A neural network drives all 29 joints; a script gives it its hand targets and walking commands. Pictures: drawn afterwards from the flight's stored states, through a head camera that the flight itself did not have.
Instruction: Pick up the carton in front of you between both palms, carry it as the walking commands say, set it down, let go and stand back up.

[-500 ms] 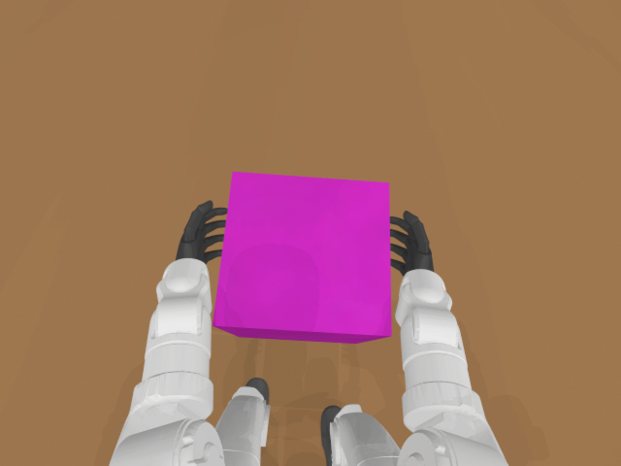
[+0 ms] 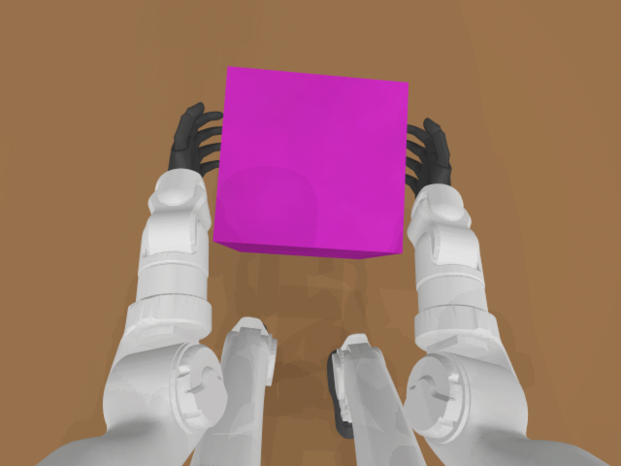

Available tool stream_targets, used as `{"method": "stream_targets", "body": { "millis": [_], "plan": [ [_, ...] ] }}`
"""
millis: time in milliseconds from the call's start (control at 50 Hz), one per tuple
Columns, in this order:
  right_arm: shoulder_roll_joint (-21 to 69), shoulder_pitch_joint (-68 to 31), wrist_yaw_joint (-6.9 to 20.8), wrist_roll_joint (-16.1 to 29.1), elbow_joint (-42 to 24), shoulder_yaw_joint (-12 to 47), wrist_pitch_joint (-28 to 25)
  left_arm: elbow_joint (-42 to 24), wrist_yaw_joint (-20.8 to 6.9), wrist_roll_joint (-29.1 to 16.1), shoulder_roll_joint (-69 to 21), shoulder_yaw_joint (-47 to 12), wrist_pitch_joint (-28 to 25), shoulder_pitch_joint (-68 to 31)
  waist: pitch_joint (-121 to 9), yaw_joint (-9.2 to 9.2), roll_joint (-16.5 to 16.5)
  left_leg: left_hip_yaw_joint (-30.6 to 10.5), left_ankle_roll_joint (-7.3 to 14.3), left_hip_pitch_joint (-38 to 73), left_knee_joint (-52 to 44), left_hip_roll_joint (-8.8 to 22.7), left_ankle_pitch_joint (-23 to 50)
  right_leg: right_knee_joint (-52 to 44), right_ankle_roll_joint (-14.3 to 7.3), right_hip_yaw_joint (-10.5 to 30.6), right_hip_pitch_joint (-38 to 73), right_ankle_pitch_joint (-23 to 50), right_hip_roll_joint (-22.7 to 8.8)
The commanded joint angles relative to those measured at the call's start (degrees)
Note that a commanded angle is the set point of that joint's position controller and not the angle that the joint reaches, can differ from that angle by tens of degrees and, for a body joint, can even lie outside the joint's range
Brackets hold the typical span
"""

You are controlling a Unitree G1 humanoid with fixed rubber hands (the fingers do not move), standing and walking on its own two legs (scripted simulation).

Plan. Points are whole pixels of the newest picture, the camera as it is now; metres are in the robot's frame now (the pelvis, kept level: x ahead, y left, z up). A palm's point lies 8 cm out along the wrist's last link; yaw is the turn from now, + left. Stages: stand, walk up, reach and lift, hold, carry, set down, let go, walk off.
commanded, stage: set down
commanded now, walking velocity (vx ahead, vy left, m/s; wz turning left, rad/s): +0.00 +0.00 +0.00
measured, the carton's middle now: (307, 184) +0.47 +0.03 -0.16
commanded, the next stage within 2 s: none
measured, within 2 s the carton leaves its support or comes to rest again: rests again in 1.24 s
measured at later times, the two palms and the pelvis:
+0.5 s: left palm (211, 181) +0.49 +0.18 -0.24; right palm (390, 189) +0.50 -0.12 -0.23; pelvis -0.02 +0.00 -0.12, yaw -3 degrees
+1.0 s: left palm (221, 186) +0.52 +0.19 -0.37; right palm (368, 194) +0.53 -0.11 -0.37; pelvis -0.02 +0.00 -0.21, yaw -4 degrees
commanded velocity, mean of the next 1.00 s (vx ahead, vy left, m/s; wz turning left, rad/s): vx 0.00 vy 0.00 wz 0.00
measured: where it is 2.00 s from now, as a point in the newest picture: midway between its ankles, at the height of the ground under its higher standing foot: (295, 394)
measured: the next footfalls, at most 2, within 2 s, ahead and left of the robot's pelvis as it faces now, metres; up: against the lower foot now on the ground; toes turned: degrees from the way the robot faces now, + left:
none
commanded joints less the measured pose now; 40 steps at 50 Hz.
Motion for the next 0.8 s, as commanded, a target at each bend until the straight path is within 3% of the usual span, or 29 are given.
{"method": "stream_targets", "body": {
  "millis": [0, 260, 520, 780],
  "plan": [
    [48.8, -36.8, 15.1, 7.1, 4.8, 31.6, -1.1, 6.0, -12.1, -7.8, -52.7, -30.7, -0.6, -31.4, -51.9, 0.5, 5.0, 5.4, -0.7, 43.9, 0.0, -4.1, 14.2, -4.8, 0.1, -6.7, 2.5, 8.9, 4.7],
    [45.9, -47.9, 14.1, 11.2, 6.4, 32.0, -0.6, 5.0, -9.2, -11.5, -49.5, -32.5, -0.1, -42.1, -59.9, 1.78, 6.0, 6.7, -1.7, 37.5, 12.1, -4.1, 15.2, 8.0, 0.4, -8.6, -8.6, 7.9, 5.7],
    [41.4, -57.2, 10.9, 12.1, 8.7, 31.0, -1.3, 7.5, -10.6, -12.6, -42.3, -28.6, -0.9, -51.0, -57.1, 3.3, 3.4, 9.0, -1.3, 22.6, 22.7, -3.7, 13.2, 17.6, 0.8, -9.0, -11.3, 7.6, 5.6],
    [36.1, -66.9, 8.0, 17.2, 8.8, 35.1, -2.7, 8.7, -11.5, -17.3, -34.7, -28.9, -2.3, -60.1, -56.2, 5.37, 1.6, 10.1, -1.0, 17.0, 33.6, -2.0, 15.4, 28.0, 1.1, -9.2, -10.2, 10.3, 4.6]
  ]
}}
